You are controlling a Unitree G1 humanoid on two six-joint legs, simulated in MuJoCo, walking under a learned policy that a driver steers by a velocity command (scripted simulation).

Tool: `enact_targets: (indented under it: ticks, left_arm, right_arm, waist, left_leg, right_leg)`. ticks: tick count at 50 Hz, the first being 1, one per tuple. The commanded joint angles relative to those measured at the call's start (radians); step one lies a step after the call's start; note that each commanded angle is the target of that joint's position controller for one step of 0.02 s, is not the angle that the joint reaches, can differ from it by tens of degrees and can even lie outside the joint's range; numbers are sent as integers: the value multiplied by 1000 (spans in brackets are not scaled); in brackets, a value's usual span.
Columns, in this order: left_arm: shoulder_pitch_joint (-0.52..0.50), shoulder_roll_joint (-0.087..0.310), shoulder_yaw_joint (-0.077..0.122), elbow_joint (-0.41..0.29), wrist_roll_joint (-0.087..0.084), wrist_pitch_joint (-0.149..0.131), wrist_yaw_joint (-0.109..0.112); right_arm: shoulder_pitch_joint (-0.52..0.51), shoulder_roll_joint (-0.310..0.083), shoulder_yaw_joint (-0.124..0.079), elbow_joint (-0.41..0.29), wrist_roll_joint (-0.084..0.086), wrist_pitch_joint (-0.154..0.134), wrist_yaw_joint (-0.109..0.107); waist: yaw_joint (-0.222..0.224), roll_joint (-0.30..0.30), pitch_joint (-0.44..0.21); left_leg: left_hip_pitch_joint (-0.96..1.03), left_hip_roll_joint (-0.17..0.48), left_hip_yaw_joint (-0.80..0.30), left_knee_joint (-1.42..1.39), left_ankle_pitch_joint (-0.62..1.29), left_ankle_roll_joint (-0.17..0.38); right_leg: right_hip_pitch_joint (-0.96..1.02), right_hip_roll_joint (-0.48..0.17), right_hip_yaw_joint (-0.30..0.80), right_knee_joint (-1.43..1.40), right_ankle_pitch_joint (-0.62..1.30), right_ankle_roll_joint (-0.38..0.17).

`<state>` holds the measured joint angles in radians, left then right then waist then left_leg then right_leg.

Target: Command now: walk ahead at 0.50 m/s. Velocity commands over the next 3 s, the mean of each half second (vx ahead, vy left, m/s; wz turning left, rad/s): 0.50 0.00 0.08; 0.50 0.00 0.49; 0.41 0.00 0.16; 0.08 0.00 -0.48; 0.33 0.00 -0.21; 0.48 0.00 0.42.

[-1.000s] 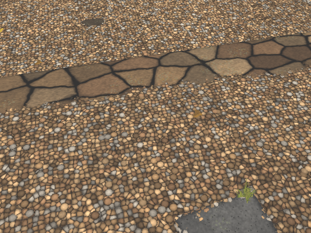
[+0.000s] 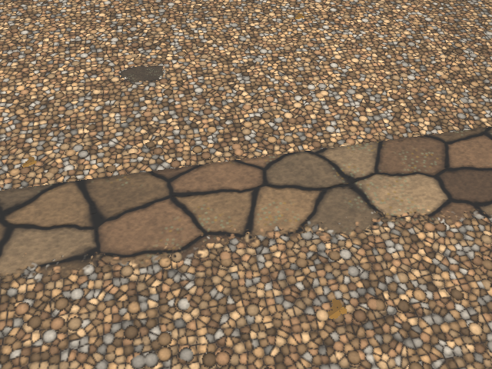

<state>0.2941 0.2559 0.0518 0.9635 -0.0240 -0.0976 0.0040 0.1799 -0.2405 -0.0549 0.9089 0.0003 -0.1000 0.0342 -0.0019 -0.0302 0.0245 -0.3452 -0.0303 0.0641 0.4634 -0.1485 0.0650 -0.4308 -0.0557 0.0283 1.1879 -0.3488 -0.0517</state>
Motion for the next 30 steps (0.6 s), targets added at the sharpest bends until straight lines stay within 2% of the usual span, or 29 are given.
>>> enact_targets:
  ticks: [1, 2, 4, 6, 10, 15, 16, 18, 19, 20, 21, 22, 23, 24, 25, 26, 27, 28, 30]
  left_arm:
    - [48, 52, 24, -49, 6, 10, 10]
    - [43, 46, 24, -51, 7, 17, 12]
    - [-27, 57, 30, -78, 15, 23, 15]
    - [-103, 55, 32, -103, 20, 21, 14]
    - [-236, 31, 22, -138, 15, 13, 0]
    - [-372, 31, 10, -187, 4, 2, -27]
    - [-392, 36, 10, -199, 4, -2, -33]
    - [-367, 58, 16, -205, 3, -12, -41]
    - [-314, 80, 25, -194, 3, -17, -41]
    - [-201, 112, 44, -162, 6, -22, -37]
    - [-14, 171, 70, -111, 14, -24, -27]
    - [145, 271, 94, -85, 36, -22, -17]
    - [173, 237, 81, -73, 30, -16, -20]
    - [111, 158, 57, -85, 25, -16, -18]
    - [25, 118, 44, -102, 23, -15, -14]
    - [-47, 89, 34, -106, 26, -18, -17]
    - [-92, 60, 27, -106, 31, -23, -19]
    - [-112, 52, 25, -99, 38, -24, -21]
    - [-111, 61, 31, -83, 39, -29, -17]
  right_arm:
    - [21, -78, -12, -24, -8, -16, 3]
    - [39, -94, -15, -13, -7, -18, -1]
    - [76, -124, -22, 3, -7, -19, -14]
    - [113, -130, -22, 17, -4, -13, -27]
    - [170, -139, -20, 37, 6, -4, -39]
    - [252, -149, -26, 81, 14, 15, -43]
    - [262, -150, -28, 88, 17, 20, -45]
    - [250, -161, -34, 90, 21, 29, -48]
    - [229, -173, -38, 84, 22, 32, -49]
    - [198, -173, -37, 75, 23, 36, -49]
    - [182, -142, -25, 59, 15, 35, -47]
    - [256, -48, 2, 34, 4, 24, -42]
    - [307, -7, 16, 47, 22, 5, -38]
    - [236, -122, -16, 40, 50, -6, -38]
    - [161, -138, -22, 15, 56, -7, -41]
    - [125, -123, -25, 10, 47, -1, -47]
    - [128, -110, -34, 13, 38, 14, -51]
    - [154, -83, -35, 17, 37, 30, -49]
    - [162, -47, -36, 12, 39, 55, -49]
  waist:
    - [21, 119, -62]
    - [27, 112, -46]
    - [19, 90, -15]
    - [0, 79, -1]
    - [-40, 87, 24]
    - [-83, 85, 68]
    - [-83, 87, 75]
    - [-50, 102, 61]
    - [-16, 117, 31]
    - [49, 117, -34]
    - [125, 92, -162]
    - [130, -91, -342]
    - [118, -266, -462]
    - [120, -167, -333]
    - [98, -118, -211]
    - [66, -52, -131]
    - [33, -62, -84]
    - [7, -81, -62]
    - [-14, -67, -28]
  left_leg:
    - [146, 250, -284, -303, 74, 161]
    - [130, 246, -256, -321, 104, 170]
    - [145, 249, -227, -343, 157, 178]
    - [186, 246, -204, -349, 189, 168]
    - [223, 217, -139, -357, 175, 135]
    - [367, 266, -137, -310, 173, 133]
    - [387, 280, -153, -286, 189, 130]
    - [411, 298, -181, -230, 260, 117]
    - [402, 293, -185, -179, 362, 108]
    - [373, 257, -164, -62, 504, 89]
    - [246, 194, -126, 157, 482, 56]
    - [-113, 63, -54, 549, 124, -11]
    - [-314, -25, -145, 781, -427, -30]
    - [-393, 39, -214, 874, -394, -17]
    - [-416, 92, -179, 871, -307, -6]
    - [-373, 132, -167, 819, -226, -7]
    - [-322, 162, -171, 765, -174, -4]
    - [-267, 176, -172, 742, -143, -4]
    - [-260, 181, -165, 717, -104, -7]
  right_leg:
    - [-146, -97, 39, -25, 94, -4]
    - [-156, -100, 33, -52, 118, 3]
    - [-230, -107, 30, -143, 202, 24]
    - [-290, -106, 27, -254, 300, 38]
    - [-264, -71, -7, -482, 457, 41]
    - [-288, -41, -23, -624, 411, 28]
    - [-282, -37, -18, -644, 379, 19]
    - [-210, -17, -17, -686, 309, 0]
    - [-115, 8, -33, -699, 280, -10]
    - [54, 40, -59, -725, 284, -29]
    - [345, -1, -22, -689, 315, -66]
    - [765, -265, 311, -685, 267, -176]
    - [881, -396, 661, -838, 143, -255]
    - [766, -358, 568, -868, 73, -205]
    - [618, -329, 416, -889, 94, -163]
    - [467, -289, 308, -936, 141, -141]
    - [369, -251, 217, -976, 175, -122]
    - [300, -231, 156, -1008, 192, -113]
    - [247, -219, 63, -1047, 263, -122]
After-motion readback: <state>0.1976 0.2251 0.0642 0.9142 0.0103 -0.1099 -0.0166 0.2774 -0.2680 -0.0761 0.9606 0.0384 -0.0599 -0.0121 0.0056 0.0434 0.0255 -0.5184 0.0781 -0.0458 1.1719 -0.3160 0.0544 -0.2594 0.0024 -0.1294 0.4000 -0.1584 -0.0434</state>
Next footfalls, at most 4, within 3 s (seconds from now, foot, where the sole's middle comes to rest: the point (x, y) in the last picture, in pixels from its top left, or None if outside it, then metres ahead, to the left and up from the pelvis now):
0.42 right None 0.41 -0.16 -0.77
0.98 left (196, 308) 0.64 0.15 -0.77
1.48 right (216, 209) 0.99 0.10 -0.77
1.94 left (148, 224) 0.93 0.32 -0.77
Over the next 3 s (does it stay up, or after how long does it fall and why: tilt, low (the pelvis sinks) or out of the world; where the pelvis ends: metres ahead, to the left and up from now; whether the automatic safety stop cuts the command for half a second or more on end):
stays up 1.28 0.25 -0.04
